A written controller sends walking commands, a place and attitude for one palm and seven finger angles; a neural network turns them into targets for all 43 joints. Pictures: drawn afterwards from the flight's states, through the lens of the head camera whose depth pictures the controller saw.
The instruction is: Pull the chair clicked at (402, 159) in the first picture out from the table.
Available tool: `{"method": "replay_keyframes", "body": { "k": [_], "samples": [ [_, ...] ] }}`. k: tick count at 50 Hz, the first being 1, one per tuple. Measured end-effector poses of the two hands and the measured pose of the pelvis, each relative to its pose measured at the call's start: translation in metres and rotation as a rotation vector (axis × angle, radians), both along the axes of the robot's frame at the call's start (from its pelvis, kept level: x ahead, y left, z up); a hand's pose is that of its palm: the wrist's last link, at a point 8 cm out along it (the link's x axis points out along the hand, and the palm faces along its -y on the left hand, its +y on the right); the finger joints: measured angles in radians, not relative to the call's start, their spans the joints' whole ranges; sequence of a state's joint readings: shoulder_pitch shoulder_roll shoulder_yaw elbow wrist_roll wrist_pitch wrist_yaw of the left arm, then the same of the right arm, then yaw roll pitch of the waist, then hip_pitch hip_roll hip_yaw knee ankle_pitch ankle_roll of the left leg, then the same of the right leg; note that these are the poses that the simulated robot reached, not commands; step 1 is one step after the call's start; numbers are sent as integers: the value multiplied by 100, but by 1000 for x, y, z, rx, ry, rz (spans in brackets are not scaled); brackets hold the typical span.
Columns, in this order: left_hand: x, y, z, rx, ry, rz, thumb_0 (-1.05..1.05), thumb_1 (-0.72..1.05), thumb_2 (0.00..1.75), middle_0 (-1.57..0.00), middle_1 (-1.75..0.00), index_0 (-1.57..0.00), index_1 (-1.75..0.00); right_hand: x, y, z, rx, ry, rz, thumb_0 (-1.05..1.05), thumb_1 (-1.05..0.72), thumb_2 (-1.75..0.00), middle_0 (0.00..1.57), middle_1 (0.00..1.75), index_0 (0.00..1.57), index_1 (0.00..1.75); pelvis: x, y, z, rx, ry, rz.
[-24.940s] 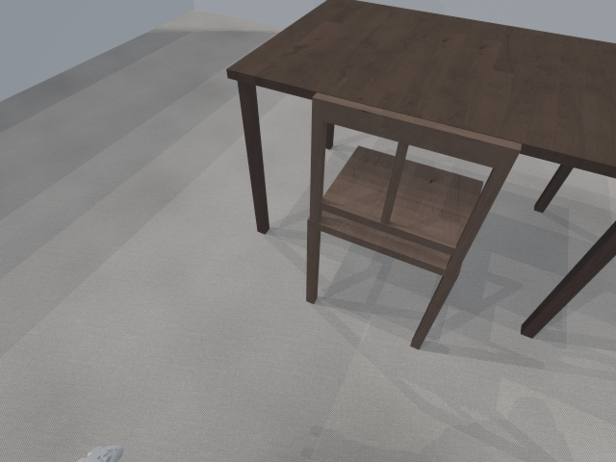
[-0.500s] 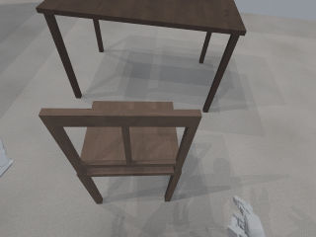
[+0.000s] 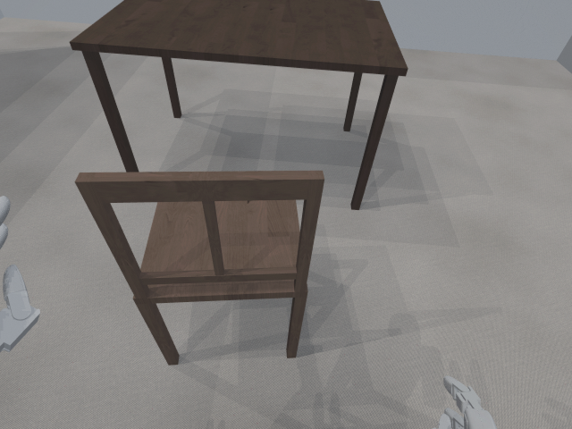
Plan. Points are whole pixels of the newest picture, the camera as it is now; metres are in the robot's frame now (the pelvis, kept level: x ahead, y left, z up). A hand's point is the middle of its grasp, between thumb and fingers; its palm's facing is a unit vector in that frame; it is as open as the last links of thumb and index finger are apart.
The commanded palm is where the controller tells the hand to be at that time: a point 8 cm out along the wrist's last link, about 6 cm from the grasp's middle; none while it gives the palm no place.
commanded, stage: stop stepping back and stand still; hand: left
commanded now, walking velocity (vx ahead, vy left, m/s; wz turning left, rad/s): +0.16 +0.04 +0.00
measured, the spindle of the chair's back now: (214, 239) +0.50 +0.17 -0.11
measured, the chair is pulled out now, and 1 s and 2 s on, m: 0.58 0.58 0.58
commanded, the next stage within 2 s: let the arm hang, fingers relaxed in 0.40 s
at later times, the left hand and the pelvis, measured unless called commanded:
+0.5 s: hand (10, 329) +0.17 +0.27 +0.16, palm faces +0.45 -0.76 -0.46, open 7.4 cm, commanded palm none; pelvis -0.02 +0.00 +0.00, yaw +0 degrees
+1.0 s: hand out of the picture -0.01 +0.19 -0.17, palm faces +0.04 -0.98 -0.21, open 7.1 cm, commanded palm none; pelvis +0.00 +0.00 +0.00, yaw +1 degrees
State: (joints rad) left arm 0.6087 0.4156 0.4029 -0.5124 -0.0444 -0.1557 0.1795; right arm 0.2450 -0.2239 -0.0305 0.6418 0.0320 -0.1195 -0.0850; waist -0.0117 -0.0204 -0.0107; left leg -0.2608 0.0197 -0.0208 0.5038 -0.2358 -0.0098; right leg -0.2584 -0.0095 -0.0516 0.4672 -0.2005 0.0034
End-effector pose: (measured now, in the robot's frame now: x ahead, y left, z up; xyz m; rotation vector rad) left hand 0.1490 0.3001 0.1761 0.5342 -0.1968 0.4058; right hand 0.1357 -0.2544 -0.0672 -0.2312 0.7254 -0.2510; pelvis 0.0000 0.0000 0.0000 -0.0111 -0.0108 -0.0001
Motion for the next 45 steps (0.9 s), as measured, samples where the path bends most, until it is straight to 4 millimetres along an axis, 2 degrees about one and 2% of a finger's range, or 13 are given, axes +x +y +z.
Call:
{"method": "replay_keyframes", "body": {
  "k": [8, 17, 25, 26, 27, 29, 31, 34, 36, 37, 38, 41, 45],
  "samples": [
    [-20, -2, 6, -9, -73, 33, 2, 89, 90, -21, -30, -21, -30, -14, 12, -2, 39, -24, 54, 1, -91, -90, 20, 30, 20, 30, -17, -3, 1, -11, -19, 1],
    [-22, -1, 6, 3, -38, 3, 2, 89, 90, -21, -30, -21, -30, -28, 20, -6, 56, -10, 46, 1, -91, -90, 21, 30, 20, 30, -26, 3, 2, -8, -30, -4],
    [-19, 8, 3, 23, -21, 24, 1, 89, 90, -21, -30, -21, -30, -30, 23, -12, 67, 12, 37, 1, -91, -90, 21, 30, 20, 30, -20, 5, 1, -7, -29, -4],
    [-15, 9, -5, 24, 7, 21, 1, 89, 90, -21, -30, -21, -30, -29, 23, -15, 70, 20, 57, 1, -91, -90, 21, 30, 20, 30, -19, 5, 0, -9, -20, 1],
    [-8, 12, -24, -2, 74, 20, 1, 89, 90, -21, -30, -21, -30, -28, 22, -22, 75, 44, 78, 1, -91, -90, 21, 30, 20, 30, -19, 6, -2, -7, -12, 7],
    [4, 15, -81, -126, 284, 49, 1, 90, 90, -20, -30, -20, -30, -30, 22, -38, 89, 121, 99, 1, -91, -90, 20, 30, 20, 30, -18, 8, -5, -2, 1, 17],
    [4, 6, -151, -268, 540, 83, 0, 90, 90, -20, -30, -20, -30, -35, 25, -52, 105, 199, 102, 1, -91, -90, 20, 30, 20, 30, -17, 10, -8, 4, 6, 22],
    [-23, -30, -245, -441, 915, 78, 1, 91, 90, -20, -30, -19, -30, -52, 30, -62, 124, 297, 87, 1, -91, -90, 20, 30, 20, 29, -13, 8, -9, 13, 0, 21],
    [-53, -63, -290, -536, 1125, 48, 1, 91, 90, -20, -30, -19, -30, -68, 34, -63, 127, 359, 67, 1, -91, -90, 20, 30, 20, 29, -10, 7, -9, 15, -6, 16],
    [-69, -79, -305, -579, 1214, 33, 1, 91, 90, -20, -30, -19, -30, -77, 35, -63, 127, 391, 55, 1, -91, -90, 20, 30, 20, 29, -8, 6, -8, 14, -8, 13],
    [-81, -86, -314, -636, 1240, 66, 0, 94, 90, -20, -30, -20, -30, -86, 34, -62, 119, 421, 34, 1, -92, -90, 20, 30, 20, 30, -7, 5, -7, 12, -8, 15],
    [-98, -78, -321, -655, 1268, 132, -6, 104, 90, -21, -30, -21, -30, -110, 25, -59, 85, 524, 6, 0, -94, -90, 21, 30, 20, 30, -4, 0, -4, 2, -9, 22],
    [-128, -69, -323, -626, 1382, 167, -5, 102, 90, -21, -30, -21, -30, -135, 20, -60, 85, 617, -26, 0, -94, -90, 20, 30, 20, 29, -1, -1, -1, -3, -11, 23]
  ]
}}
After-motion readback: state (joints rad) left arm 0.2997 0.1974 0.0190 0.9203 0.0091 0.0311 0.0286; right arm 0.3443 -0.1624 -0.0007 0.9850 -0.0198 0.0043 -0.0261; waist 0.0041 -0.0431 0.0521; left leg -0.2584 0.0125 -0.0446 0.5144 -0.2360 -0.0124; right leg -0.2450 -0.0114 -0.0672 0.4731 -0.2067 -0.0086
